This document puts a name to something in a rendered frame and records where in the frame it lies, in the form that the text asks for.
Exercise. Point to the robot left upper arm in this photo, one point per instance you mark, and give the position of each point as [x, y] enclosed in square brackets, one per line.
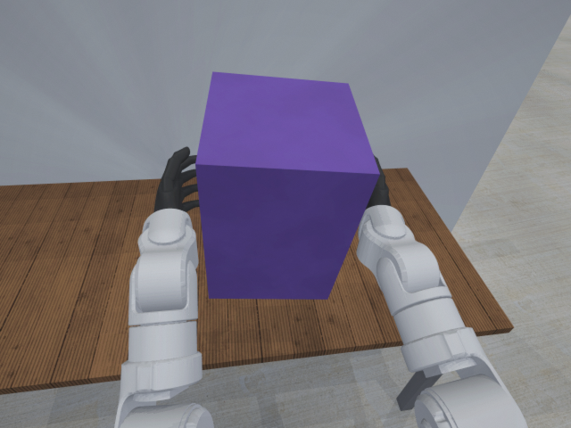
[189, 415]

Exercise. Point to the table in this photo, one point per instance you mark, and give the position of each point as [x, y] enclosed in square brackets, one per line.
[67, 251]

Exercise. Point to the robot left forearm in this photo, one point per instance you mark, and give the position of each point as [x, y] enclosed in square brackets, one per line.
[162, 350]

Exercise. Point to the carton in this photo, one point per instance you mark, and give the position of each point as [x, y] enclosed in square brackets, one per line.
[284, 173]

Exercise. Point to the left robot hand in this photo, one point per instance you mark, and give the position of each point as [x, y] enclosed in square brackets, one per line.
[170, 193]

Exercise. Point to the right robot hand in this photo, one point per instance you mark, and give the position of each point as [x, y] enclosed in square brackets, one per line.
[380, 195]

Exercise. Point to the robot right forearm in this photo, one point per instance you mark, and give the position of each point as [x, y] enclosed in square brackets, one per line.
[434, 336]

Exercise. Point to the robot right upper arm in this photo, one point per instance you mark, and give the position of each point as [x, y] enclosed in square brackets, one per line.
[473, 402]

